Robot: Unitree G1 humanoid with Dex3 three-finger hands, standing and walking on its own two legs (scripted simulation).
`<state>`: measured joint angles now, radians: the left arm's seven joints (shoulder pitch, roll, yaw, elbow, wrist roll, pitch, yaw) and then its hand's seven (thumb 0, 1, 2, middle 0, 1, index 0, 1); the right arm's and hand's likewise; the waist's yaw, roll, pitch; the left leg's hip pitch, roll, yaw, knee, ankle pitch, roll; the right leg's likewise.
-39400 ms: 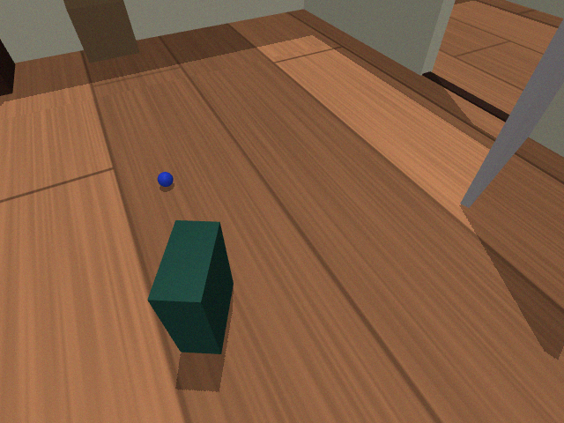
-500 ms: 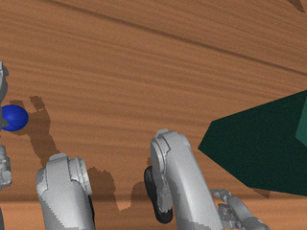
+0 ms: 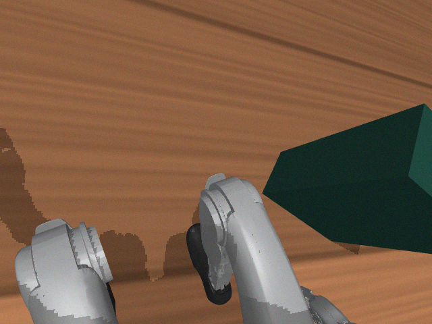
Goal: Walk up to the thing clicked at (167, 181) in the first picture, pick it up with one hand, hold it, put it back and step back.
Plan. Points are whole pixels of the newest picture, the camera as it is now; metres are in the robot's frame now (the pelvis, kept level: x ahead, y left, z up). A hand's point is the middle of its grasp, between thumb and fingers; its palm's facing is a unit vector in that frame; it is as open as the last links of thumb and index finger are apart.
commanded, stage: rest palm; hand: left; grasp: from above
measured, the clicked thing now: out of the picture +0.44 +0.34 -0.26
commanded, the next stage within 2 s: close in 0.42 s
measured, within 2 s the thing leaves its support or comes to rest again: neither
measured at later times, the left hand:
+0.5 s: hand out of the picture +0.43 +0.34 -0.23, palm faces -0.44 -0.16 -0.88, open 14.1 cm
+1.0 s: hand out of the picture +0.43 +0.33 -0.25, palm faces -0.42 -0.16 -0.89, open 12.2 cm
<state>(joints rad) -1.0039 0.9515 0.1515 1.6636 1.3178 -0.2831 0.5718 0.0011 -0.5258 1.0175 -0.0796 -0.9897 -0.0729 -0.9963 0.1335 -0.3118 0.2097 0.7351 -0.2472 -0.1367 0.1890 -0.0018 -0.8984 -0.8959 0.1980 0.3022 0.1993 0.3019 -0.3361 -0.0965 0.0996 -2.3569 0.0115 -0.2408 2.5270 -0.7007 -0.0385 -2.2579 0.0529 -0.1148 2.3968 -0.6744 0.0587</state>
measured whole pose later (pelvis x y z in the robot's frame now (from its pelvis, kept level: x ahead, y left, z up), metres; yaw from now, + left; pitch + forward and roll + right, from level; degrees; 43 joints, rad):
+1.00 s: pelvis +0.00 +0.01 -0.01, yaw -3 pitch +26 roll -14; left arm -1.02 1.02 0.16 1.77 1.30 -0.24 0.65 0.00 -0.23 0.84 -0.24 -0.99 -0.27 -0.96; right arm 0.08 -0.34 0.28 0.71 -0.28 -0.25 0.26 0.00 -0.90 -0.90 0.20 0.30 0.20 0.30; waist -0.37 -0.14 0.16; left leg -2.36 0.01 -0.28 2.57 -0.71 -0.01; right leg -2.23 0.07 -0.14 2.39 -0.66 0.08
